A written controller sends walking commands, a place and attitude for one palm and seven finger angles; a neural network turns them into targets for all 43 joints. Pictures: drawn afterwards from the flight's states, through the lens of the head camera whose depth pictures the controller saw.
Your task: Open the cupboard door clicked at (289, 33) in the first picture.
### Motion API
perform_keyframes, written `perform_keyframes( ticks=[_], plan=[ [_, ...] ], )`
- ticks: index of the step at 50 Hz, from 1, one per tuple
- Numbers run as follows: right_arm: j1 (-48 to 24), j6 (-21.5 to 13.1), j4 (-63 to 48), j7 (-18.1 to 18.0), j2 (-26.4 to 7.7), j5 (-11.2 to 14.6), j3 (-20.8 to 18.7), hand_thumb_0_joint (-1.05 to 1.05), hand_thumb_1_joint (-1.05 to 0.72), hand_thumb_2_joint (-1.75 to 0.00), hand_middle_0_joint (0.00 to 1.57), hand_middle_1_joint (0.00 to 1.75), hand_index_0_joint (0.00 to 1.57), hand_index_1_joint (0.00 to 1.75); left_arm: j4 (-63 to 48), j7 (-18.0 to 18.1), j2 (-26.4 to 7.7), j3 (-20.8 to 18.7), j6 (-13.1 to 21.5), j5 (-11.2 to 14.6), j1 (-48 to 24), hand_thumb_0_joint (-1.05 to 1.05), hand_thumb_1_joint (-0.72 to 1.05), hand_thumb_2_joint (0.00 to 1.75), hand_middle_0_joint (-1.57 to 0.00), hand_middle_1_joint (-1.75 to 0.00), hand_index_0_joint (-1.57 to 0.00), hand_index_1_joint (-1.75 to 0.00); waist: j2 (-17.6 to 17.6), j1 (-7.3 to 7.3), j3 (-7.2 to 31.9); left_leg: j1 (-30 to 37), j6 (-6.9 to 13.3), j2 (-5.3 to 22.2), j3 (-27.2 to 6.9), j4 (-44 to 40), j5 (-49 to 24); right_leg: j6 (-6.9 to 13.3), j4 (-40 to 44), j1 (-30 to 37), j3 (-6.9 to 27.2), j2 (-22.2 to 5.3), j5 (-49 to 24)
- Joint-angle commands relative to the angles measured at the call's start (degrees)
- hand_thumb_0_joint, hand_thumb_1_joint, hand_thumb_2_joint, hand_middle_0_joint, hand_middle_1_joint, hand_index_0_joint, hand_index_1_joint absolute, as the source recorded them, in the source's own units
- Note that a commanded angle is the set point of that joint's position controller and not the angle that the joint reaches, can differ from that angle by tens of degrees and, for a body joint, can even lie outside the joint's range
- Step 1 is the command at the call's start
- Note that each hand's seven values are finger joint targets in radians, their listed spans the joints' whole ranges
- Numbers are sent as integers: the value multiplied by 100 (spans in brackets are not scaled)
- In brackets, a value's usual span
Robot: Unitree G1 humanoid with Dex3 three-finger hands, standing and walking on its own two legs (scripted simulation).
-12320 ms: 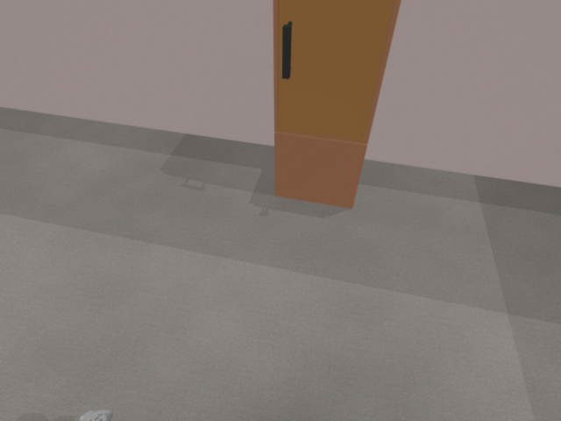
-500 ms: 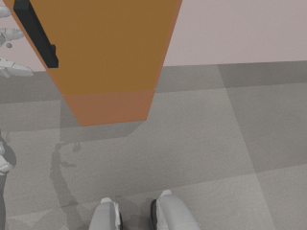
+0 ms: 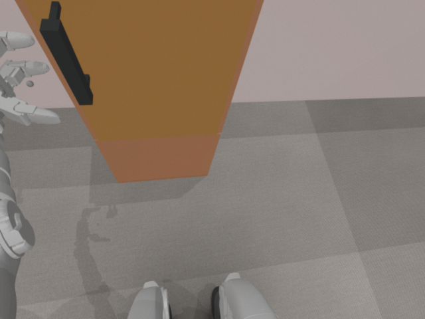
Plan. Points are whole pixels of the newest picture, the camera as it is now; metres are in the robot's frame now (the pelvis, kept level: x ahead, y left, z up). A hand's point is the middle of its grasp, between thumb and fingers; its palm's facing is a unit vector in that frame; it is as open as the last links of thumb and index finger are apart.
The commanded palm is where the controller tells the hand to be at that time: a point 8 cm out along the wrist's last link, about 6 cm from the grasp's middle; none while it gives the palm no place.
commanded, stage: move the hooked fingers beside the handle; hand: left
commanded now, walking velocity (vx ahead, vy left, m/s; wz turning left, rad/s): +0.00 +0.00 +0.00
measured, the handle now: (72, 59) +0.57 +0.21 +0.07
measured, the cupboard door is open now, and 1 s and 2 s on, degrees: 0 0 1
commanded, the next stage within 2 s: slide the fingers in behind the handle in 0.22 s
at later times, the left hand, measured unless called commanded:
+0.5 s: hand (41, 84) +0.50 +0.25 +0.08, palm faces +0.03 -1.00 -0.01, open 14.0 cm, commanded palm +0.49 +0.28 +0.07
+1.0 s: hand (62, 84) +0.51 +0.22 +0.08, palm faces +0.03 -1.00 -0.01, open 14.0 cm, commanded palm +0.49 +0.25 +0.07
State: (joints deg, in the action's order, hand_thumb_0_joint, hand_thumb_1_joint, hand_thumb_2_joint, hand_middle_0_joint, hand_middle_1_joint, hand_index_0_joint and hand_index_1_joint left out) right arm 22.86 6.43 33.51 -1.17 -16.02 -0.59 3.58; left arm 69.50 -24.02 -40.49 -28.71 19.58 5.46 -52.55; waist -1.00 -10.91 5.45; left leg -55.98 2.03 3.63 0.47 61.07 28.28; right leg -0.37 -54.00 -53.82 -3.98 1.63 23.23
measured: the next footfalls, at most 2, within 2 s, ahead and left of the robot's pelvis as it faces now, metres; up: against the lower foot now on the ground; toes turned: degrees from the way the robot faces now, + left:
none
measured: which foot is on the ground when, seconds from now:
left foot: down 0.00-1.00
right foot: down 0.00-1.00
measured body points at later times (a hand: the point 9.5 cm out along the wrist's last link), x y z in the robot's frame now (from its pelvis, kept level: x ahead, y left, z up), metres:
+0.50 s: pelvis -0.01 -0.01 +0.00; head +0.14 +0.03 +0.42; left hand +0.49 +0.30 +0.08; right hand -0.02 -0.27 -0.10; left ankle +0.00 +0.09 -0.67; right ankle +0.02 -0.13 -0.67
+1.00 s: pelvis -0.01 -0.01 +0.00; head +0.13 +0.02 +0.42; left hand +0.50 +0.27 +0.08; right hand -0.01 -0.28 -0.11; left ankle +0.00 +0.09 -0.67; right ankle +0.02 -0.13 -0.67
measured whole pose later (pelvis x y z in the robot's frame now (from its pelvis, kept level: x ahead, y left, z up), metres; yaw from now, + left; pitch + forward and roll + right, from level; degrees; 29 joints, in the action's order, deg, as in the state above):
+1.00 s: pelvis -0.01 -0.01 +0.00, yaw +0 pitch +23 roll -4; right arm 22.9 5.1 34.9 -0.7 -15.8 -0.7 3.2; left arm 69.5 -18.1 -34.9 -25.0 21.3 5.1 -54.2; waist -1.5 -10.8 5.4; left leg -56.9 1.5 3.4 0.3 61.9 27.8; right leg 0.2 -56.0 -55.2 -4.0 1.5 23.5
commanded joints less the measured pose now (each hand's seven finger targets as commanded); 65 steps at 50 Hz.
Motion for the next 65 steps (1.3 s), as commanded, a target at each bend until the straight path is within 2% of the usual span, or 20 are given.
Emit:
perform_keyframes(
  ticks=[1, 3, 6, 10, 11, 14, 16, 19, 21, 36, 38, 40, 44, 46, 49, 54, 56, 60, 63, 65],
  plan=[
    [1080, -53, -164, -98, -1161, -13, -443, 0, -90, -90, 20, 30, 20, 30, -1231, -10, -1698, -172, 461, 141, -2254, 0, -50, 30, -30, -120, -30, -120, -1169, 2, 2713, 2553, -102, -74, -457, -592, -3098, 164, 355, 758, 99, 209, -1725],
    [1048, -68, -165, -103, -1152, 3, -417, 0, -90, -90, 20, 30, 20, 30, -1049, -17, -1597, -86, 433, 156, -2321, 0, -50, 30, -30, -120, -30, -120, -980, -54, 2546, 2289, -71, -99, -448, -601, -2782, 153, 360, 793, 111, 212, -1605],
    [1029, -82, -160, -123, -1148, 3, -423, 0, -90, -90, 20, 30, 20, 30, -1223, -15, -1599, -52, 502, 137, -2469, 0, -50, 30, -30, -120, -30, -120, -1286, -32, 2798, 2552, -105, -97, -477, -583, -2910, 163, 329, 703, 120, 198, -1601],
    [1039, -86, -93, -120, -1145, -4, -423, 0, -90, -90, 20, 30, 20, 30, -1269, 11, -1464, 18, 514, 179, -2588, 0, -50, 30, -30, -120, -30, -120, -1235, -82, 2858, 2702, -117, -70, -525, -552, -3030, 159, 320, 584, 87, 206, -1593],
    [1035, -93, -92, -128, -1169, -9, -427, 0, -90, -90, 20, 30, 20, 30, -1219, 28, -1659, -119, 496, 160, -2595, 0, -50, 30, -30, -120, -30, -120, -1168, -52, 2842, 2544, -106, -82, -519, -541, -2911, 156, 314, 668, 105, 195, -1571],
    [1016, -107, -119, -147, -1151, 14, -374, 0, -90, -90, 20, 30, 20, 30, -971, 55, -1548, 26, 396, 121, -2655, 0, -50, 30, -30, -120, -30, -120, -995, -132, 2480, 2145, -46, -117, -468, -582, -2467, 152, 351, 701, 125, 188, -1421],
    [1032, -123, -139, -154, -1187, -15, -385, 0, -90, -90, 20, 30, 20, 30, -1147, 95, -1931, -213, 445, 55, -2666, 0, -50, 30, -30, -120, -30, -120, -1201, -25, 2805, 2239, -68, -117, -481, -565, -2570, 157, 309, 784, 146, 171, -1466],
    [1064, -135, -155, -111, -1126, -18, -404, 0, -90, -90, 20, 30, 20, 30, -1267, 66, -1548, -47, 519, 145, -2498, 0, -50, 30, -30, -120, -30, -120, -1211, -30, 2988, 2490, -88, -106, -487, -525, -2930, 173, 272, 793, 122, 201, -1682],
    [1046, -117, -111, -100, -1124, -4, -392, 0, -90, -90, 20, 30, 20, 30, -1081, 62, -1344, 104, 463, 167, -2528, 0, -50, 30, -30, -120, -30, -120, -1087, -100, 2713, 2338, -80, -93, -479, -555, -2697, 147, 316, 677, 110, 203, -1525],
    [1080, -162, -137, -57, -1092, -21, -423, 0, -90, -90, 20, 30, 20, 30, -1212, 485, -1425, -78, 549, 43, -2483, 0, -50, 30, -30, -120, -30, -120, -880, 13, 2764, 1988, -37, -157, -385, -619, -2355, 138, 340, 1085, 190, 186, -1548],
    [1046, -170, -131, -52, -1064, -8, -418, 0, -90, -90, 20, 30, 20, 30, -1224, 496, -1226, 116, 540, 20, -2591, 0, -50, 30, -30, -120, -30, -120, -919, -62, 2607, 1933, -28, -163, -364, -639, -2197, 127, 376, 1019, 203, 179, -1462],
    [1070, -174, -139, -50, -1068, -26, -430, 0, -90, -90, 20, 30, 20, 30, -1322, 513, -1272, 3, 593, 52, -2468, 0, -50, 30, -30, -120, -30, -120, -1059, 39, 2849, 2169, -56, -154, -382, -629, -2463, 157, 321, 1041, 179, 182, -1598],
    [1064, -199, -98, -53, -1071, -6, -434, 0, -90, -90, 20, 30, 20, 30, -1185, 517, -1081, 126, 578, 111, -2569, 0, -50, 30, -30, -120, -30, -120, -767, -77, 2631, 1975, -20, -160, -374, -604, -2240, 141, 360, 1004, 200, 189, -1508],
    [1055, -203, -78, -49, -1055, -18, -441, 0, -90, -90, 20, 30, 20, 30, -1194, 552, -958, 224, 570, 59, -2617, 0, -50, 30, -30, -120, -30, -120, -999, -62, 2700, 2128, -53, -154, -399, -600, -2347, 146, 318, 843, 168, 169, -1492],
    [1063, -226, -50, -45, -1042, -34, -443, 0, -90, -90, 20, 30, 20, 30, -1223, 613, -736, 369, 595, 88, -2753, 0, -50, 30, -30, -120, -30, -120, -843, -167, 2643, 2143, -32, -151, -426, -592, -2310, 140, 334, 774, 160, 181, -1443],
    [1091, -232, -55, -1, -1028, -54, -473, 0, -90, -90, 20, 30, 20, 30, -1393, 700, -811, 200, 656, 80, -2594, 0, -50, 30, -30, -120, -30, -120, -954, -22, 3034, 2298, -55, -163, -408, -517, -2701, 155, 249, 975, 174, 183, -1778],
    [1042, -214, -71, 17, -1005, -34, -469, 0, -90, -90, 20, 30, 20, 30, -1247, 731, -735, 233, 614, 50, -2417, 0, -50, 30, -30, -120, -30, -120, -959, 13, 2868, 2186, -66, -170, -371, -534, -2612, 142, 273, 964, 173, 178, -1746],
    [1028, -206, -70, 35, -987, -36, -489, 0, -90, -90, 20, 30, 20, 30, -1439, 828, -506, 384, 627, 48, -2545, 0, -50, 30, -30, -120, -30, -120, -1016, -36, 2901, 2354, -77, -158, -396, -550, -2689, 147, 275, 858, 152, 177, -1747],
    [1036, -228, -34, 23, -1011, -34, -470, 0, -90, -90, 20, 30, 20, 30, -1187, 916, -589, 348, 583, 29, -2744, 0, -50, 30, -30, -120, -30, -120, -741, -127, 2499, 1929, -43, -178, -385, -589, -2235, 131, 326, 881, 175, 172, -1504],
    [1052, -250, -33, 17, -1008, -60, -472, 0, -90, -90, 20, 30, 20, 30, -1385, 960, -697, 292, 682, -27, -2859, 0, -50, 30, -30, -120, -30, -120, -927, -79, 2846, 2134, -60, -177, -421, -544, -2452, 150, 235, 881, 180, 159, -1625]
  ],
)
